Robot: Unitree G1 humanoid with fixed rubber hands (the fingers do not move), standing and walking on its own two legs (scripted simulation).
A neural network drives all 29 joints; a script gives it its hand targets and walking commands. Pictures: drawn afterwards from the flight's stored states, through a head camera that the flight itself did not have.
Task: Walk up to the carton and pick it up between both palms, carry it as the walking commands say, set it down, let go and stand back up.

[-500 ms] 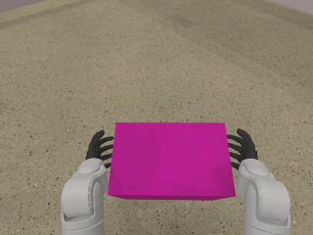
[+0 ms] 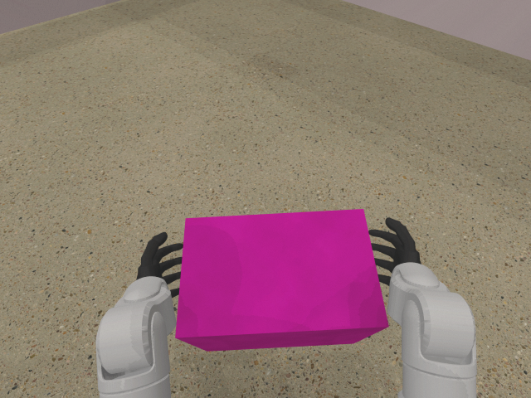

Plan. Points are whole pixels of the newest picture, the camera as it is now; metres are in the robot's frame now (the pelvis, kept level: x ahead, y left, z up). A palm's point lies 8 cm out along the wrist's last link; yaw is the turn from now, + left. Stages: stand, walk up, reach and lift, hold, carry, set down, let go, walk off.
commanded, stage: carry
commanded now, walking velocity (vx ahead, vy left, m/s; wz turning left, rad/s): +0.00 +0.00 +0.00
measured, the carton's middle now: (277, 287) +0.29 +0.00 -0.01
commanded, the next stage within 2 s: none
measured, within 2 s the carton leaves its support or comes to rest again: neither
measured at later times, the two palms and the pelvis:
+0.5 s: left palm (183, 133) +0.54 +0.16 +0.10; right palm (358, 126) +0.56 -0.16 +0.09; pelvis +0.29 -0.01 +0.01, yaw +3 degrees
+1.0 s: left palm (176, 96) +0.66 +0.19 +0.10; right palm (336, 88) +0.66 -0.13 +0.12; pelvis +0.41 +0.03 +0.01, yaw -1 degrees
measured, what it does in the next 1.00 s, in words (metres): walks ahead: right foot, then left foot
